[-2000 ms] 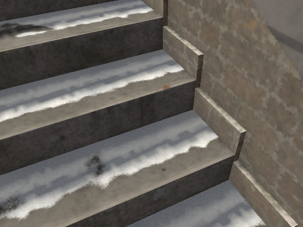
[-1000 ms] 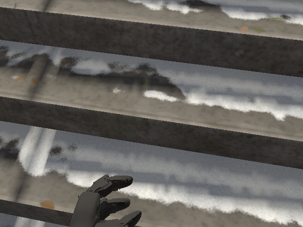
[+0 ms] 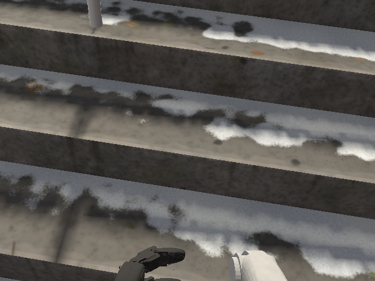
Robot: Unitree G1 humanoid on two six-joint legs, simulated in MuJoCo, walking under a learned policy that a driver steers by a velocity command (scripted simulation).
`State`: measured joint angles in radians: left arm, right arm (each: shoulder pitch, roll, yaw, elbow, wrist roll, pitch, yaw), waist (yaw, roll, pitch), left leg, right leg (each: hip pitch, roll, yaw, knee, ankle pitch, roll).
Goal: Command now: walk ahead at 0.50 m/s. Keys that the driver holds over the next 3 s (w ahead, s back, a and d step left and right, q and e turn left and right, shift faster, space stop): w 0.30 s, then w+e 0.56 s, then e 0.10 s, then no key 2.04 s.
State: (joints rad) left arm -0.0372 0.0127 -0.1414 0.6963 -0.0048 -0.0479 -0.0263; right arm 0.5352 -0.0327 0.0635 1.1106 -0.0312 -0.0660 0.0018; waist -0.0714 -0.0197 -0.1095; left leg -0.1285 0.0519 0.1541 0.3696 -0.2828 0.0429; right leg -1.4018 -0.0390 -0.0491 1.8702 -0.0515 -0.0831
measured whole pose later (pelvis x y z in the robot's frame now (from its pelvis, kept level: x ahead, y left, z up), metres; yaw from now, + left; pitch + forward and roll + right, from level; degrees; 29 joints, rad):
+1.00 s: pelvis +0.54 -0.01 +0.31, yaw -19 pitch +1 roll +1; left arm 0.06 0.19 0.02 0.67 0.00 0.00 0.02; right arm 0.40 -0.17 0.00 1.04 -0.05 -0.04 -0.02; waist -0.02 -0.04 -0.05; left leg -0.24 0.12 0.27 0.62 -0.36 -0.01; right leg -1.19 0.01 0.09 1.94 0.04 -0.09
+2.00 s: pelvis +0.78 -0.17 +0.49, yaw -24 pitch +1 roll +0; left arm 0.27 0.16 0.01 0.98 0.01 -0.01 0.02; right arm 0.37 -0.13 -0.02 1.02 -0.02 0.00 -0.03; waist 0.01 0.00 -0.05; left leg -0.23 0.02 0.05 0.47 -0.26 0.00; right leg -0.26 -0.02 -0.12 0.47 -0.23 -0.03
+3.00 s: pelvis +0.81 -0.16 +0.49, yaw -24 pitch +1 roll +0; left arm 0.36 0.13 0.01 1.08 0.00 -0.01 0.04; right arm 0.38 -0.12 -0.01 1.08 -0.02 0.01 -0.03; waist 0.01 -0.01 -0.03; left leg -0.16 -0.02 0.05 0.38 -0.25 0.03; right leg -0.20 -0.04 -0.09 0.40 -0.23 0.01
